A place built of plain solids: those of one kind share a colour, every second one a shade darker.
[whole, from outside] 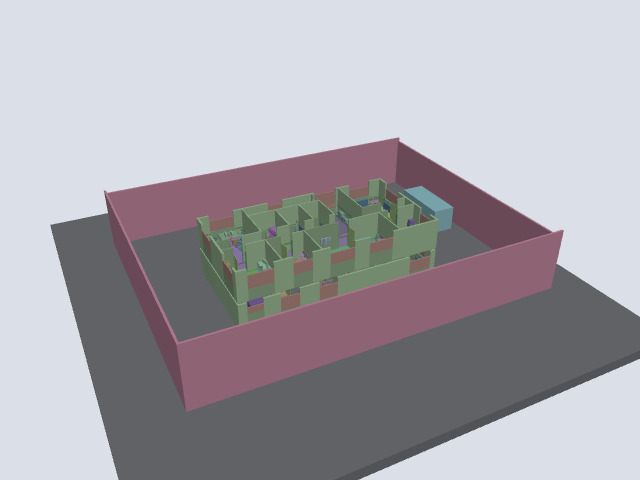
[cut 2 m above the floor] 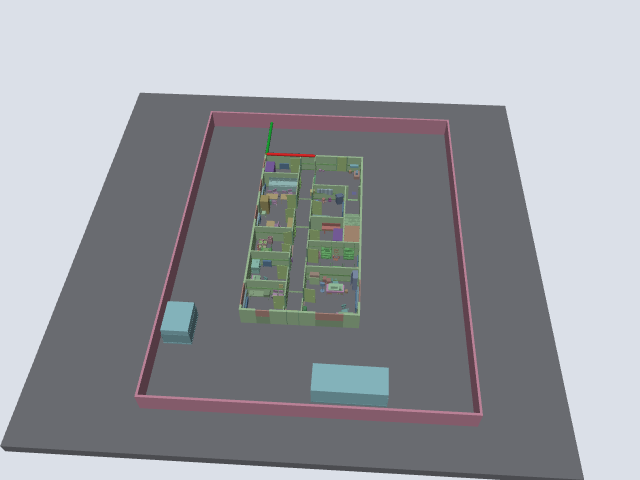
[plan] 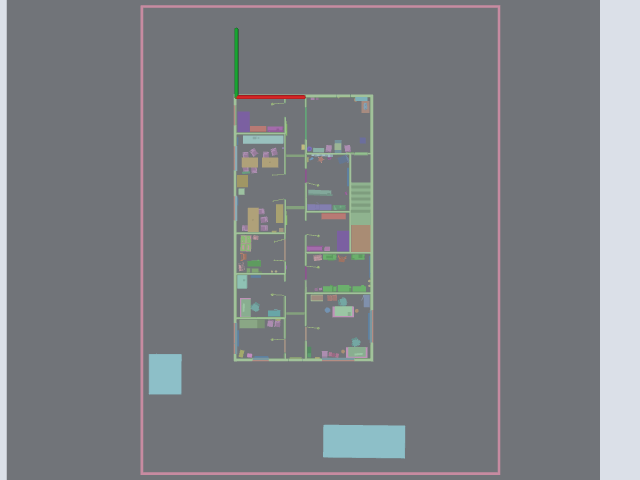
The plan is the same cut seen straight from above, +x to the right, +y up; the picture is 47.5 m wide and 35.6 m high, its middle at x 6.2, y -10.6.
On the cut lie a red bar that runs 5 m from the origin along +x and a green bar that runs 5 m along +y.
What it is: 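A works' own office and amenities block on a factory's ground, two floors round a stairwell, for the staff and hands of a middling works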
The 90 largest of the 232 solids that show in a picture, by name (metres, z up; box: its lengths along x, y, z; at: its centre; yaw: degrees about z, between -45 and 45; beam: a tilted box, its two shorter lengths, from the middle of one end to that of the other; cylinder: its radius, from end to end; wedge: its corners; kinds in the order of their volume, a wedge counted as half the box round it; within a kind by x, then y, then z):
{
 "yard_bound_1": {"box": [0.2, 34.85, 6.2], "at": [-7.01, -10.6, 3.05]},
 "yard_bound_2": {"box": [26.68, 0.2, 5.5], "at": [6.23, -27.93, 2.7]},
 "yard_bound_3": {"box": [26.68, 0.2, 6.2], "at": [6.23, 6.72, 3.05]},
 "yard_bound_4": {"box": [0.2, 34.85, 5.9], "at": [19.47, -10.6, 2.9]},
 "beyond_container_1": {"box": [2.32, 2.93, 2.59], "at": [-5.28, -20.53, 1.24], "yaw": -0.1},
 "beyond_container_2": {"box": [5.99, 2.32, 2.59], "at": [9.47, -25.55, 1.24], "yaw": -0.6},
 "beyond_container_3": {"box": [6.06, 2.4, 2.65], "at": [9.47, -25.55, 1.27], "yaw": -0.6},
 "wall_1": {"box": [0.2, 4.15, 3.05], "at": [-0.1, -17.52, 4.42]},
 "wall_2": {"box": [0.2, 3.3, 2.75], "at": [-0.1, -14.75, 1.32]},
 "wall_3": {"box": [0.2, 2.41, 1.35], "at": [-0.1, -13.5, 3.58]},
 "wall_4": {"box": [0.2, 3.0, 2.75], "at": [-0.1, -11.6, 1.32]},
 "wall_5": {"box": [0.2, 1.51, 3.05], "at": [-0.1, -11.55, 4.42]},
 "wall_6": {"box": [0.2, 2.41, 1.35], "at": [-0.1, -9.6, 3.58]},
 "wall_7": {"box": [0.2, 0.96, 3.05], "at": [-0.1, -7.17, 4.42]},
 "wall_8": {"box": [0.2, 1.91, 2.75], "at": [-0.1, -6.4, 1.32]},
 "wall_9": {"box": [0.2, 0.96, 3.05], "at": [-0.1, -4.42, 4.42]},
 "wall_10": {"box": [0.2, 1.01, 3.05], "at": [-0.1, -0.3, 4.42]},
 "wall_11": {"box": [1.26, 0.2, 3.05], "at": [0.42, -19.5, 4.42]},
 "wall_12": {"box": [1.41, 0.2, 2.75], "at": [0.5, -19.5, 1.32]},
 "wall_13": {"box": [3.8, 0.2, 2.75], "at": [1.7, 0.1, 1.32]},
 "wall_14": {"box": [3.6, 0.06, 2.75], "at": [1.8, -16.43, 1.32]},
 "wall_15": {"box": [3.6, 0.06, 2.75], "at": [1.8, -16.37, 1.32]},
 "wall_16": {"box": [3.6, 0.06, 3.05], "at": [1.8, -15.42, 4.42]},
 "wall_17": {"box": [3.6, 0.06, 2.75], "at": [1.8, -13.13, 1.32]},
 "wall_18": {"box": [3.6, 0.06, 2.75], "at": [1.8, -13.07, 1.32]},
 "wall_19": {"box": [3.6, 0.06, 2.75], "at": [1.8, -10.13, 1.32]},
 "wall_20": {"box": [3.6, 0.06, 2.75], "at": [1.8, -10.07, 1.32]},
 "wall_21": {"box": [3.6, 0.06, 3.05], "at": [1.8, -7.62, 4.42]},
 "wall_22": {"box": [3.6, 0.06, 3.05], "at": [1.8, -3.92, 4.42]},
 "wall_23": {"box": [3.6, 0.06, 2.75], "at": [1.8, -2.73, 1.32]},
 "wall_24": {"box": [2.41, 0.2, 1.35], "at": [1.8, 0.1, 3.58]},
 "wall_25": {"box": [1.21, 0.2, 2.75], "at": [3.0, -19.5, 1.32]},
 "wall_26": {"box": [1.06, 0.2, 3.05], "at": [3.08, -19.5, 4.42]},
 "wall_27": {"box": [0.06, 3.21, 3.05], "at": [3.57, -13.85, 4.42]},
 "wall_28": {"box": [0.06, 3.52, 3.05], "at": [3.57, -9.4, 4.42]},
 "wall_29": {"box": [1.55, 0.2, 2.75], "at": [4.38, -19.5, 1.32]},
 "wall_30": {"box": [1.55, 0.2, 3.05], "at": [4.38, -19.5, 4.42]},
 "wall_31": {"box": [1.55, 0.2, 2.75], "at": [4.38, 0.1, 1.32]},
 "wall_32": {"box": [1.55, 0.2, 3.05], "at": [4.38, 0.1, 4.42]},
 "wall_33": {"box": [1.21, 0.2, 2.75], "at": [5.75, -19.5, 1.32]},
 "wall_34": {"box": [1.21, 0.2, 3.05], "at": [5.75, 0.1, 4.42]},
 "wall_35": {"box": [3.3, 0.06, 3.05], "at": [6.8, -11.52, 4.42]},
 "wall_36": {"box": [3.3, 0.06, 3.05], "at": [6.8, -9.37, 4.42]},
 "wall_37": {"box": [3.3, 0.06, 3.05], "at": [6.8, -6.92, 4.42]},
 "wall_38": {"box": [3.3, 0.06, 3.05], "at": [6.8, -4.17, 4.42]},
 "wall_39": {"box": [4.8, 0.06, 2.75], "at": [7.55, -14.58, 1.32]},
 "wall_40": {"box": [4.8, 0.06, 2.75], "at": [7.55, -14.52, 1.32]},
 "wall_41": {"box": [4.8, 0.06, 3.05], "at": [7.55, -14.52, 4.42]},
 "wall_42": {"box": [2.41, 0.2, 1.25], "at": [7.55, 0.1, 3.52]},
 "wall_43": {"box": [5.0, 0.2, 2.75], "at": [7.65, 0.1, 1.32]},
 "wall_44": {"box": [0.06, 3.05, 3.2], "at": [8.48, -10.03, 1.55]},
 "wall_45": {"box": [0.06, 4.3, 3.2], "at": [8.48, -6.35, 1.55]},
 "wall_46": {"box": [1.41, 0.2, 2.75], "at": [9.45, -19.5, 1.32]},
 "wall_47": {"box": [1.41, 0.2, 3.05], "at": [9.45, -19.5, 4.42]},
 "wall_48": {"box": [1.41, 0.2, 3.05], "at": [9.45, 0.1, 4.42]},
 "wall_49": {"box": [0.2, 1.41, 2.75], "at": [10.05, -18.9, 1.32]},
 "wall_50": {"box": [0.2, 1.41, 3.05], "at": [10.05, -18.9, 4.42]},
 "wall_51": {"box": [0.2, 1.26, 2.75], "at": [10.05, -15.18, 1.32]},
 "wall_52": {"box": [0.2, 1.26, 3.05], "at": [10.05, -15.18, 4.42]},
 "wall_53": {"box": [0.2, 3.0, 2.75], "at": [10.05, -13.05, 1.32]},
 "wall_54": {"box": [0.2, 3.21, 3.05], "at": [10.05, -9.95, 4.42]},
 "wall_55": {"box": [0.2, 7.35, 3.2], "at": [10.05, -7.88, 1.55]},
 "wall_56": {"box": [0.2, 2.66, 3.05], "at": [10.05, -5.53, 4.42]},
 "wall_57": {"box": [0.2, 0.91, 3.05], "at": [10.05, -3.75, 4.42]},
 "wall_58": {"box": [0.2, 2.41, 1.35], "at": [10.05, -2.1, 3.58]},
 "wall_59": {"box": [0.2, 4.4, 2.75], "at": [10.05, -2.0, 1.32]},
 "wall_60": {"box": [0.2, 1.11, 3.05], "at": [10.05, -0.35, 4.42]},
 "stair_insitu_1": {"box": [1.5, 0.92, 2.36], "at": [9.23, -9.03, 1.13]},
 "stair_insitu_2": {"box": [1.5, 1.14, 2.15], "at": [9.23, -8.92, 1.02]},
 "stair_insitu_3": {"box": [1.5, 1.37, 1.94], "at": [9.23, -8.81, 0.92]},
 "stair_insitu_4": {"box": [1.5, 1.59, 1.73], "at": [9.23, -8.7, 0.81]},
 "stair_insitu_5": {"box": [1.5, 1.82, 1.52], "at": [9.23, -8.58, 0.71]},
 "stair_insitu_6": {"box": [1.5, 2.04, 1.31], "at": [9.23, -8.47, 0.6]},
 "stair_insitu_7": {"box": [1.5, 2.26, 1.1], "at": [9.23, -8.36, 0.5]},
 "stair_insitu_8": {"box": [1.5, 2.49, 0.89], "at": [9.23, -8.25, 0.4]},
 "stair_insitu_9": {"box": [1.5, 2.71, 0.68], "at": [9.23, -8.14, 0.29]},
 "stair_insitu_10": {"box": [1.5, 2.94, 0.47], "at": [9.23, -8.02, 0.18]},
 "stair_insitu_11": {"box": [1.5, 3.16, 0.26], "at": [9.23, -7.91, 0.08]},
 "raised_floor_gallery_1": {"box": [1.68, 19.53, 0.25], "at": [4.38, -9.7, 3.02]},
 "raised_floor_gallery_2": {"box": [4.93, 3.13, 0.25], "at": [7.55, -13.05, 3.02]},
 "shut_cell_1": {"box": [1.44, 2.0, 2.95], "at": [9.23, -10.49, 1.43]},
 "raised_floor_drawing_1": {"box": [3.73, 7.93, 0.25], "at": [1.8, -11.55, 3.02]},
 "wc_cubicles_1": {"box": [0.91, 1.54, 2.08], "at": [0.53, -1.83, 0.99]},
 "wc_cubicles_2": {"box": [0.91, 1.54, 2.08], "at": [7.92, -10.68, 0.99]},
 "raised_floor_manager_1": {"box": [4.93, 4.33, 0.25], "at": [7.55, -2.1, 3.02]},
 "vending_machine_1": {"box": [0.82, 0.9, 1.88], "at": [0.46, -6.23, 0.89]},
 "kitchenette_1": {"box": [3.0, 0.6, 0.68], "at": [1.99, -3.14, 0.44]},
 "cupboard_steel_1": {"box": [0.45, 0.92, 1.88], "at": [9.67, -15.13, 0.89]},
 "counter_1": {"box": [0.55, 1.4, 0.95], "at": [3.21, -8.64, 0.57]},
 "plan_chest_small_1": {"box": [0.69, 0.97, 0.98], "at": [0.41, -13.71, 0.44]}
}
